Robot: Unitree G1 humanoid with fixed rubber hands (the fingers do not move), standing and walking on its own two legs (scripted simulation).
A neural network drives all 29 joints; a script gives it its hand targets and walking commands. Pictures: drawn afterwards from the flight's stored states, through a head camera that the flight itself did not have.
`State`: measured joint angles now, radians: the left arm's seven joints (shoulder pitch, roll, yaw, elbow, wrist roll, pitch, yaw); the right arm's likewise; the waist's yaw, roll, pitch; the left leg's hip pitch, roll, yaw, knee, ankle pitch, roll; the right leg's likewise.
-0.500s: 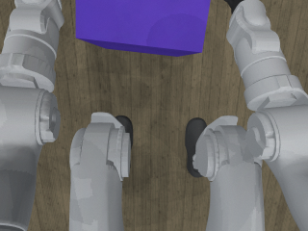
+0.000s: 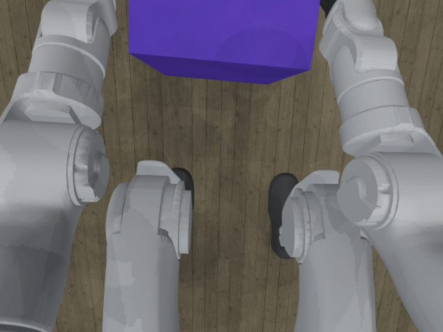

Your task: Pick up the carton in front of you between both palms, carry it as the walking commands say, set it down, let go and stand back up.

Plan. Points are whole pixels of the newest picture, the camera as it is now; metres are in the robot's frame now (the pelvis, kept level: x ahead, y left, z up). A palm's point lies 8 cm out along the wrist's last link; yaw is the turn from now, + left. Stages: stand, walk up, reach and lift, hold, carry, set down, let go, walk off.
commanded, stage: reach and lift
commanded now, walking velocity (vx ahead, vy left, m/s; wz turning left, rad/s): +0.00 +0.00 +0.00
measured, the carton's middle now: (223, 4) +0.55 +0.06 -0.24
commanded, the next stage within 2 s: none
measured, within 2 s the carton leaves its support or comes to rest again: leaves its support in 0.02 s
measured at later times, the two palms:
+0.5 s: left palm out of the picture +0.49 +0.22 +0.02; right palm out of the picture +0.50 -0.08 +0.02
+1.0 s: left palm out of the picture +0.45 +0.20 +0.16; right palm out of the picture +0.48 -0.10 +0.17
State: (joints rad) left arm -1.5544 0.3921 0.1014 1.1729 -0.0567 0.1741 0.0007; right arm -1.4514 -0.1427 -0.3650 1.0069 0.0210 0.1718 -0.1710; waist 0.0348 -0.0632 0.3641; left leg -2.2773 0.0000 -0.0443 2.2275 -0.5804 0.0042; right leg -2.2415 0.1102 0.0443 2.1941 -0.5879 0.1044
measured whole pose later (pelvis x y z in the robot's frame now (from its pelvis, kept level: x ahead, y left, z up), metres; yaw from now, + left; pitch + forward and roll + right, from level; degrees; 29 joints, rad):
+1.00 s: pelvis +0.03 -0.01 +0.21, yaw +6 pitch +37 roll -1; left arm -0.86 0.02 0.36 0.70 0.19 0.38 0.02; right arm -0.79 0.11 -0.45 0.61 -0.16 0.34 -0.11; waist 0.01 -0.04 -0.22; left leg -1.68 -0.09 -0.11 1.52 -0.48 -0.05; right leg -1.65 0.12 0.10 1.52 -0.52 0.06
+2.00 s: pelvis +0.09 -0.01 +0.41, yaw +7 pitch -2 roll +0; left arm -0.29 -0.16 0.29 0.42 0.29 0.61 0.01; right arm -0.30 0.16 -0.30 0.43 -0.28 0.59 -0.01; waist 0.00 -0.01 -0.06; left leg -0.21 -0.04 -0.14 0.46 -0.21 -0.02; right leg -0.18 0.05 0.15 0.47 -0.25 0.01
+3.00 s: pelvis +0.10 -0.01 +0.42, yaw +7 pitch -6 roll +0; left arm -0.23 -0.15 0.20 0.22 0.26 0.74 0.02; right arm -0.24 0.15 -0.21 0.23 -0.26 0.72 0.00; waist 0.00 -0.01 -0.01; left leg -0.06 -0.04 -0.13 0.34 -0.17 -0.01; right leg -0.04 0.04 0.14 0.35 -0.21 0.01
